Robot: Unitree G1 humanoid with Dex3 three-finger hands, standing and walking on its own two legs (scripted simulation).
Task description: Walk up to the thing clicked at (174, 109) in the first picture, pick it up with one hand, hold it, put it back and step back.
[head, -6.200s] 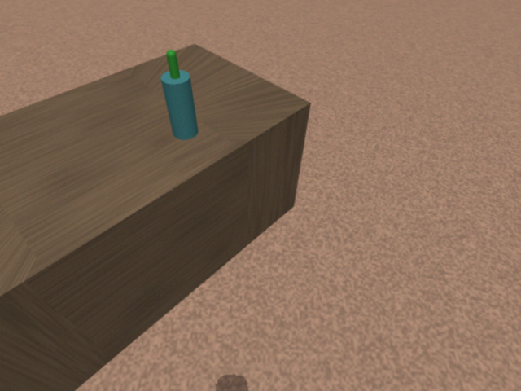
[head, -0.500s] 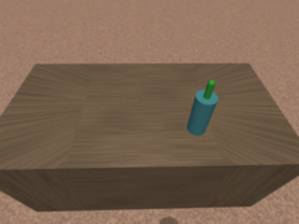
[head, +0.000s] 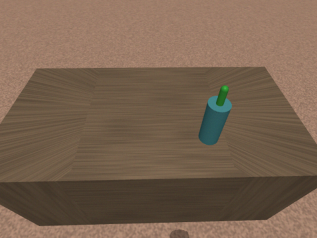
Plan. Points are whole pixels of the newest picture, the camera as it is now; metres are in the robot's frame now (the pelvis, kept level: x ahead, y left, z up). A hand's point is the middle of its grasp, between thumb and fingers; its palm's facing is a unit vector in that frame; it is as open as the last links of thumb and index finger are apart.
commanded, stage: stand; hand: right
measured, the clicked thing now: (215, 115) +0.54 -0.21 -0.05
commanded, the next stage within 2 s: rise first in 0.60 s
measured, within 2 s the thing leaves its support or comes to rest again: neither
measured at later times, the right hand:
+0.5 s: hand out of the picture +0.07 -0.25 -0.16, palm faces -0.03 +0.94 -0.34, open 7.4 cm
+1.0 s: hand (249, 230) +0.18 -0.24 -0.12, palm faces +0.21 +0.93 -0.31, open 12.3 cm
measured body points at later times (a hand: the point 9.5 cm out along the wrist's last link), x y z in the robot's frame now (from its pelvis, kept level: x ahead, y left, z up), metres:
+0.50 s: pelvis +0.01 +0.00 +0.00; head +0.02 +0.00 +0.45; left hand +0.08 +0.30 -0.13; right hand +0.08 -0.30 -0.14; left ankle -0.02 +0.14 -0.75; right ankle +0.02 -0.12 -0.75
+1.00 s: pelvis -0.01 +0.01 -0.01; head +0.03 +0.00 +0.44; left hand +0.16 +0.29 -0.11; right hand +0.17 -0.29 -0.10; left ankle -0.02 +0.14 -0.75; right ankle +0.02 -0.12 -0.75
